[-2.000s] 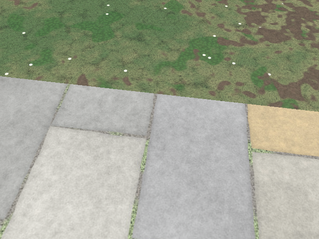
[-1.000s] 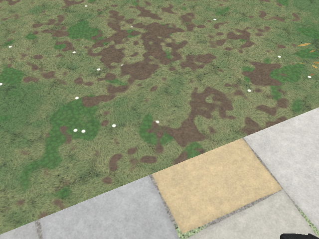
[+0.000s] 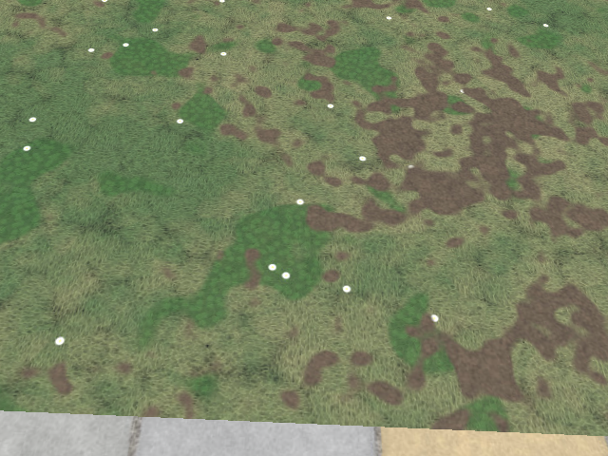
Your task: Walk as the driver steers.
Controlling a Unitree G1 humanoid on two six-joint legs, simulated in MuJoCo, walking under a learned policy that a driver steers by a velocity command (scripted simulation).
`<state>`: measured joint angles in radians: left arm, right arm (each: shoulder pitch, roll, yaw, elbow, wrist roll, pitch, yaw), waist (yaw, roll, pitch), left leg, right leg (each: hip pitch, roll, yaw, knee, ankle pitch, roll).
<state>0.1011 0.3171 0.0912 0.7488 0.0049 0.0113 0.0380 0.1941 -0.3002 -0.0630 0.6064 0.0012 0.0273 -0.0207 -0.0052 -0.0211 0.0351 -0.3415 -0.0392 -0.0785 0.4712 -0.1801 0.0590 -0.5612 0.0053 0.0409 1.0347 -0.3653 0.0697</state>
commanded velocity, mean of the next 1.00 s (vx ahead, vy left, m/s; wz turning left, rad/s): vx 0.08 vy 0.00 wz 0.23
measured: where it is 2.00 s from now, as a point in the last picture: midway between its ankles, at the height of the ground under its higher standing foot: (262, 401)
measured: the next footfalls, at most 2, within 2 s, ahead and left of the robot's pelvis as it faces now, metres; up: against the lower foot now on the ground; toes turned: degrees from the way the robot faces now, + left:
right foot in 0.24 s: +0.07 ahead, -0.14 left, +0.00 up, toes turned +13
left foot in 0.56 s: +0.00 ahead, +0.11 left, +0.00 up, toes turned +8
